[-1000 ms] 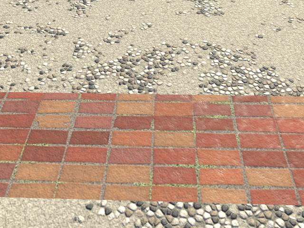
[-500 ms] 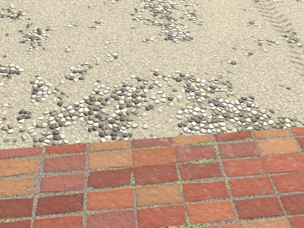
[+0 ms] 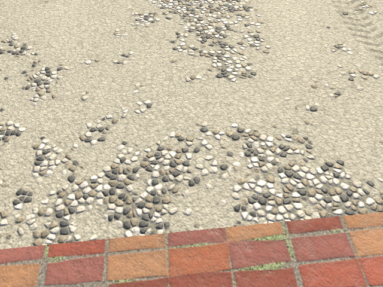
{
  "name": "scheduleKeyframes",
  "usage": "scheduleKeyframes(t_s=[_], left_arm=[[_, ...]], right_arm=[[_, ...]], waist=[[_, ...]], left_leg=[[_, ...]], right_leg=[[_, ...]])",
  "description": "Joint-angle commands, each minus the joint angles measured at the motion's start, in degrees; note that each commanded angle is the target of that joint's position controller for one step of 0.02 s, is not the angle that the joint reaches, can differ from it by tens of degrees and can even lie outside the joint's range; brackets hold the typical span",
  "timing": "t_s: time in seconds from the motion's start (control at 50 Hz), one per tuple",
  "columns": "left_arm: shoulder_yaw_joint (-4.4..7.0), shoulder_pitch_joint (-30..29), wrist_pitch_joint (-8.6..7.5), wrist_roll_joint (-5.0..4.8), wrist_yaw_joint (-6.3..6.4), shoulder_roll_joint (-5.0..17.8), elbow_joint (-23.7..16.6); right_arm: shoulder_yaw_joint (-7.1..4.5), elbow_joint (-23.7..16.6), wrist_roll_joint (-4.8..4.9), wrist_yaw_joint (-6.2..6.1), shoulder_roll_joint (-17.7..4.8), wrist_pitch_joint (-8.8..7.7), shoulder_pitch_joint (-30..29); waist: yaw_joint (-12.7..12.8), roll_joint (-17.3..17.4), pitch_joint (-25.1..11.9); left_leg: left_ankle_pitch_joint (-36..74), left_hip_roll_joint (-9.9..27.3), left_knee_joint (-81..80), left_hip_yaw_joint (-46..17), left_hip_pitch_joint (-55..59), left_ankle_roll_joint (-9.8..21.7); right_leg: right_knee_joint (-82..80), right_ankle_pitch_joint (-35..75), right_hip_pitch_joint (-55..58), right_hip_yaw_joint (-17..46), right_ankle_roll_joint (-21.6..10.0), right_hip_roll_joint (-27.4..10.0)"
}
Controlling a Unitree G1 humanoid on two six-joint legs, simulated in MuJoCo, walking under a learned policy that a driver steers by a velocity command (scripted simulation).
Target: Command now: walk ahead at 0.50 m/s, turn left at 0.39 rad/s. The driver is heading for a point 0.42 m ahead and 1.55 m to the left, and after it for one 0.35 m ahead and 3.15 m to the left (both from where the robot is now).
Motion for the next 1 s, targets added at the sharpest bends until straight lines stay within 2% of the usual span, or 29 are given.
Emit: scheduleKeyframes(t_s=[0.02, 0.1, 0.2, 0.24, 0.3, 0.32, 0.36, 0.38, 0.4, 0.42, 0.44, 0.46, 0.48, 0.5, 0.52, 0.54, 0.56, 0.58, 0.64, 0.68, 0.74, 0.84, 0.88, 0.9, 0.92, 0.94, 0.96, 0.98, 1.0], left_arm=[[1.44, 6.5, -1.11, -0.61, 0.54, 4.8, 0.3], [1.97, 9.9, -2.56, -1.25, 0.66, 5.6, 2.2], [1.88, 12.9, -2.35, -0.9, 0.79, 5.3, 4.3], [2.09, 14.4, -2.27, -0.92, 1.03, 6.3, 5.0], [2.42, 17.2, -1.64, -0.78, 1.45, 7.5, 6.5], [2.51, 17.5, -1.27, -0.71, 1.62, 7.8, 6.8], [2.85, 17.1, -0.54, -0.55, 1.97, 9.3, 7.1], [3.13, 16.9, 0.02, -0.47, 2.08, 10.3, 7.2], [3.36, 16.8, 0.66, -0.49, 2.03, 11.1, 7.0], [3.35, 16.0, 1.04, -0.61, 1.81, 11.2, 6.3], [2.28, 17.3, 0.81, -1.22, 1.31, 6.6, 3.5], [2.46, 14.3, 0.11, -1.39, 0.31, 6.2, -0.7], [2.79, 6.5, -0.48, -0.84, 0.09, 8.7, -2.1], [2.32, 6.1, -1.27, -1.54, -0.09, 7.5, -2.4], [2.34, 7.7, -1.39, -1.39, 0.07, 7.2, -1.3], [2.39, 8.5, -0.51, -0.25, 0.13, 7.1, -1.1], [2.28, 10.2, 0.65, 0.62, -0.01, 6.6, -0.6], [2.3, 10.3, 1.59, 0.96, -0.23, 6.2, -0.8], [2.12, 6.0, 2.83, 0.84, -0.64, 5.5, -2.7], [2.1, 0.5, 2.96, 0.67, -0.66, 5.8, -4.6], [1.84, -5.5, 2.8, 0.43, -0.88, 5.9, -6.7], [1.09, -13.1, 1.83, -0.18, -1.41, 6.2, -10.1], [1.14, -12.3, 1.33, -0.44, -1.35, 7.2, -10.7], [1.34, -9.5, 1.07, -0.54, -1.19, 7.9, -10.2], [1.8, -4.7, 0.77, -0.66, -0.77, 9.0, -8.8], [2.49, 2.8, 0.24, -0.62, -0.11, 10.4, -6.6], [3.33, 11.2, -0.5, 0.21, 0.76, 13.1, -5.3], [4.35, 16.8, -0.38, 1.76, 1.6, 18.2, -5.9], [4.62, 13.0, 0.51, 0.91, 1.24, 18.4, -5.8]], right_arm=[[-1.14, -3.0, -1.27, 0.98, -3.1, 1.07, 0.9], [-1.26, -5.3, -1.35, 2.09, -2.0, 2.36, -4.3], [-0.46, -9.3, -1.26, 3.09, -0.9, 2.21, -14.6], [0.05, -10.9, -1.41, 3.51, -0.6, 2.13, -18.8], [0.16, -12.8, -1.67, 3.82, -1.3, 2.08, -22.6], [0.06, -13.1, -1.76, 3.78, -1.7, 2.07, -22.9], [-0.42, -12.9, -1.9, 3.37, -2.5, 2.15, -20.8], [-0.88, -12.1, -1.93, 3.08, -3.3, 2.08, -17.4], [-1.63, -10.5, -1.94, 2.71, -4.5, 1.71, -11.7], [-2.9, -7.5, -2.47, 1.97, -6.8, 1.2, -2.6], [-4.86, -6.9, -2.98, 1.0, -13.3, 1.18, 2.5], [-5.64, -8.3, -1.17, 0.81, -17.3, 1.79, 0.7], [-5.26, -7.8, -0.41, 0.36, -15.6, 2.42, 0.2], [-4.58, -7.5, -0.03, -0.07, -12.9, 2.29, -2.7], [-3.88, -7.7, -0.04, -0.19, -10.2, 1.92, -5.6], [-3.38, -7.9, 0.41, -0.39, -8.7, 1.46, -7.6], [-2.98, -8.3, 0.53, -0.37, -7.7, 0.9, -8.6], [-2.86, -8.3, 0.68, -0.21, -7.7, 0.21, -8.0], [-3.29, -7.7, 0.57, 0.05, -9.8, -0.58, -4.8], [-3.28, -7.3, 0.46, 0.08, -9.8, -0.52, -1.9], [-3.29, -6.9, 0.4, 0.0, -9.9, -0.41, 1.5], [-3.33, -6.6, -0.28, -0.68, -10.6, -0.23, 5.3], [-3.53, -7.2, -0.51, -1.17, -11.5, -0.25, 4.4], [-3.68, -7.7, -0.57, -1.33, -12.1, -0.29, 2.6], [-3.84, -8.4, -0.64, -1.23, -12.8, -0.44, 0.5], [-3.88, -8.6, -0.43, -0.8, -13.2, -0.71, -0.7], [-3.37, -9.2, 0.09, -0.17, -11.3, -1.17, -0.8], [-1.93, -11.5, 1.8, -0.07, -5.3, -1.4, 2.2], [-2.01, -12.2, 0.74, -0.18, -7.2, -1.03, 5.8]], waist=[[2.0, -6.6, -0.5], [1.3, -5.4, 0.1], [2.6, -5.3, 2.7], [3.7, -5.4, 3.3], [4.7, -5.1, 4.1], [4.5, -5.3, 3.9], [3.0, -6.6, 1.7], [1.4, -7.2, -0.5], [-0.8, -7.0, -4.0], [-5.0, -4.2, -9.0], [-5.4, 4.8, -15.3], [-3.1, 11.4, -18.8], [-4.5, 1.8, -12.0], [-2.2, 0.0, -5.9], [0.8, -3.0, -2.4], [2.9, -3.0, -1.3], [4.1, -2.1, -2.2], [4.5, -1.8, -2.7], [3.7, -0.6, -1.5], [1.8, 0.5, 0.0], [-0.6, 1.6, 0.4], [-3.1, 2.4, 0.7], [-1.9, 3.1, 0.7], [-0.2, 3.5, 0.3], [2.1, 3.6, -1.3], [5.7, 1.7, -5.0], [9.4, -2.1, -11.1], [9.4, -12.2, -19.4], [4.9, -19.7, -20.7]], left_leg=[[4.3, 5.2, 3.7, -2.2, -13.3, -0.6], [11.0, 6.0, 2.5, -1.1, -18.6, -1.6], [20.8, 5.6, -11.2, 1.8, -20.6, -2.3], [22.5, 5.0, -17.3, 4.3, -18.8, -1.5], [19.1, 4.0, -22.5, 6.8, -17.9, 0.5], [16.8, 3.2, -23.7, 7.6, -17.0, 1.4], [10.8, -0.3, -25.0, 9.9, -12.0, 3.7], [7.5, -2.4, -25.6, 10.6, -7.8, 5.0], [5.9, -4.6, -27.7, 10.5, -1.2, 6.5], [7.4, -4.8, -32.4, 7.7, 11.7, 8.7], [0.7, 10.1, -34.3, -13.0, 28.6, 13.7], [3.7, 20.8, -44.3, -42.9, 36.7, 21.0], [7.4, 18.9, -46.0, -35.1, 33.3, 18.7], [12.9, 17.6, -46.4, -27.7, 25.5, 16.7], [19.8, 14.3, -47.2, -22.2, 18.5, 13.9], [24.5, 11.4, -47.7, -18.2, 13.8, 12.4], [27.1, 9.7, -48.1, -15.7, 11.4, 11.9], [29.8, 8.7, -48.2, -14.9, 10.5, 12.0], [28.8, 6.8, -49.8, -13.7, 8.6, 11.5], [26.8, 6.4, -50.6, -14.8, 9.8, 10.7], [26.9, 6.2, -49.7, -16.2, 13.8, 9.5], [33.8, 7.1, -45.5, -18.6, 19.3, 8.8], [36.0, 7.9, -43.4, -20.3, 19.5, 7.4], [37.7, 7.9, -42.0, -20.6, 17.9, 6.3], [43.0, 7.1, -38.3, -20.3, 15.5, 4.9], [46.4, 4.5, -29.9, -18.9, 13.5, 3.6], [38.8, 0.5, -16.6, -15.9, 7.4, 2.3], [9.8, -6.3, 1.0, -9.4, -6.4, 0.4], [-9.9, -7.5, 9.1, -7.2, -15.3, 0.5]], right_leg=[[-18.6, 1.5, 10.0, 14.9, -4.5, -15.9], [-20.2, 10.4, 11.4, 6.9, -4.8, -15.2], [-20.1, 16.2, 12.5, -1.2, -4.3, -13.4], [-19.8, 18.4, 14.0, -3.3, -4.1, -14.1], [-17.6, 23.9, 19.6, -5.4, -3.8, -15.7], [-15.7, 28.3, 21.5, -6.3, -3.5, -16.1], [-8.6, 45.2, 24.3, -8.2, -2.9, -16.4], [-2.2, 52.0, 25.0, -8.9, -2.8, -16.4], [7.3, 52.8, 23.9, -9.2, -2.6, -16.3], [21.4, 43.9, 16.9, -10.0, -1.0, -15.2], [40.7, 13.1, -1.6, -9.8, 1.6, -11.1], [56.1, -21.6, -20.2, -0.4, 4.4, 1.3], [55.5, -16.1, -26.8, 7.1, 3.7, -2.7], [50.8, -10.4, -25.8, 7.2, 3.3, -5.1], [45.0, -8.2, -21.8, 7.4, 3.3, -6.9], [41.7, -7.8, -18.1, 7.7, 3.9, -7.7], [39.7, -7.4, -14.8, 7.8, 4.5, -8.0], [38.6, -7.4, -13.9, 7.4, 5.2, -7.7], [32.4, -2.7, -16.5, 6.2, 6.7, -7.3], [27.0, 1.5, -20.0, 6.2, 7.2, -7.1], [19.7, 6.9, -22.5, 6.7, 7.1, -5.9], [10.3, 8.6, -21.5, 6.7, 5.9, -2.7], [6.4, 7.0, -16.9, 7.6, 4.7, -1.9], [4.1, 5.3, -11.7, 7.7, 3.9, -1.1], [2.7, 2.6, -3.8, 7.2, 2.9, 0.4], [-0.1, 2.6, 6.3, 6.3, 1.8, 1.6], [-2.1, -1.3, 19.5, 11.9, -0.3, -4.7], [-5.5, -12.9, 33.8, 32.8, -4.0, -20.8], [-12.3, -15.1, 32.7, 52.3, -8.1, -26.2]])
Velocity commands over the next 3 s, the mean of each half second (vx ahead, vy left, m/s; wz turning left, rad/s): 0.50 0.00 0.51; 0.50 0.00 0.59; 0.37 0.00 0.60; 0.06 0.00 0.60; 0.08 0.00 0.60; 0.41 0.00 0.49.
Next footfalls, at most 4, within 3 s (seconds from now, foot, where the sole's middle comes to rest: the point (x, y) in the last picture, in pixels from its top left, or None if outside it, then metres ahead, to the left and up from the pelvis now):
0.42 left None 0.34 0.13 -0.77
0.96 right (168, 227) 0.71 0.12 -0.77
1.46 left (86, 226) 0.73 0.43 -0.77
2.04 right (117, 193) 0.87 0.32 -0.77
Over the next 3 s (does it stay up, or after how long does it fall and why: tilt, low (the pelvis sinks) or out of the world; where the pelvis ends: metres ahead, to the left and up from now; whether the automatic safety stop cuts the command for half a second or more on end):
stays up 0.72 0.55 -0.02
